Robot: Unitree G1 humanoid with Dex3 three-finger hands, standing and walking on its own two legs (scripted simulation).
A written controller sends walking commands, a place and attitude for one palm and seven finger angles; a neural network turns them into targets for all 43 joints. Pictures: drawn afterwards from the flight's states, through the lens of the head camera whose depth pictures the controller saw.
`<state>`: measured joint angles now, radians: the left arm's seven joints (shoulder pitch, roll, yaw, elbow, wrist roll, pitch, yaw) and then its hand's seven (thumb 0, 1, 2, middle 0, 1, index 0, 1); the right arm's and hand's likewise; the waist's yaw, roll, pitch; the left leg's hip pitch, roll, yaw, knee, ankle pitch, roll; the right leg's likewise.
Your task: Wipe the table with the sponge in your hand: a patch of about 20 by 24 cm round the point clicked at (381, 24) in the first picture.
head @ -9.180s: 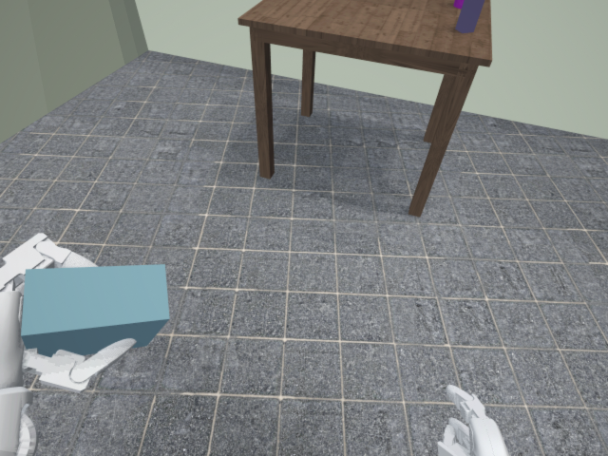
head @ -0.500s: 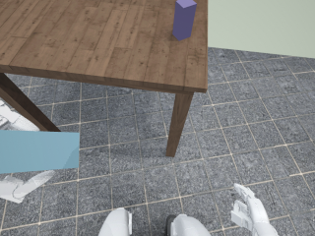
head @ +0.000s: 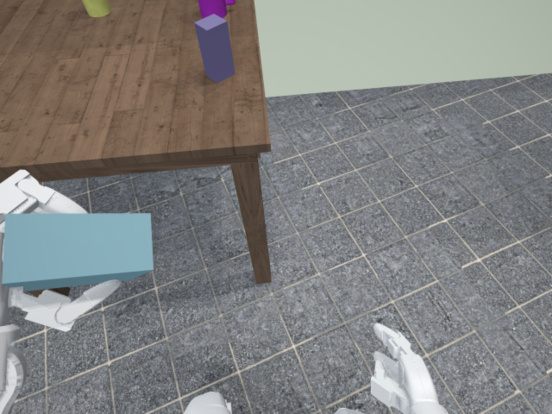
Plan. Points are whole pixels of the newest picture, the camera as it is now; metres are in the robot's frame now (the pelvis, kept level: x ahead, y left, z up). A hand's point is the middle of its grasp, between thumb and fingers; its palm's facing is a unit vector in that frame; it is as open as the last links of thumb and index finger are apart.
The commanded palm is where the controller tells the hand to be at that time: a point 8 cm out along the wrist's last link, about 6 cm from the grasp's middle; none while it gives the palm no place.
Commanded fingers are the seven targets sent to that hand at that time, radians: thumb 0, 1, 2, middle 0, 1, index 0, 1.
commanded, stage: turn to face it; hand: left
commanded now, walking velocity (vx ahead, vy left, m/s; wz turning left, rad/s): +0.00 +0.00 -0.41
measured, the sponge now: (100, 253) +0.24 +0.21 +0.17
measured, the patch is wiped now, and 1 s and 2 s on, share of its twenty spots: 0.00 0.00 0.00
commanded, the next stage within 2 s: take the last steps up to it in 0.52 s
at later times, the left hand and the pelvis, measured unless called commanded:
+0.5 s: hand (117, 279) +0.21 +0.17 +0.19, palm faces +0.21 -0.86 -0.46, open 10.0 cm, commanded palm +0.16 +0.22 +0.20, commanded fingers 0.00 0.10 1.30 -1.20 -1.60 -1.20 -1.60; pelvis -0.04 -0.03 +0.02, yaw -9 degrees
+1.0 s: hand (116, 316) +0.18 +0.16 +0.19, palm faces +0.13 -0.85 -0.51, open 10.0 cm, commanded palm +0.13 +0.22 +0.20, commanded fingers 0.00 0.10 1.30 -1.20 -1.60 -1.20 -1.60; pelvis -0.08 -0.02 +0.02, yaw -11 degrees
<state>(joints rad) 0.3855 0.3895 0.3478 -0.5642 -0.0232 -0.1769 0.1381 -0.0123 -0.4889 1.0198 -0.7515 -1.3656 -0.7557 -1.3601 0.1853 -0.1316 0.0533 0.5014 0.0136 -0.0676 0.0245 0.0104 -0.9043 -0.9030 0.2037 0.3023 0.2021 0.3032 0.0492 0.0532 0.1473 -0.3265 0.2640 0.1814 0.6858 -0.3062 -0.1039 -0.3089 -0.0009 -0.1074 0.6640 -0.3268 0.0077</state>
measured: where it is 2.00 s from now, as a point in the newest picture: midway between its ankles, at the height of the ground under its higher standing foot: outside the picture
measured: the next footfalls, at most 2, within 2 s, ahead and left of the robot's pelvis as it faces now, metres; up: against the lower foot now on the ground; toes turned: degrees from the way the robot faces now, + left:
left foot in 0.54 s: -0.02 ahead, +0.12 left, +0.00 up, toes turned -7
right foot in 0.76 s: -0.03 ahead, -0.14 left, +0.00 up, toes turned -17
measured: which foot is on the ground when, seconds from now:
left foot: down 0.00-0.00, up 0.02-0.52, down 0.54-0.78, up 0.80-1.00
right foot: down 0.00-0.56, up 0.58-0.74, down 0.76-1.00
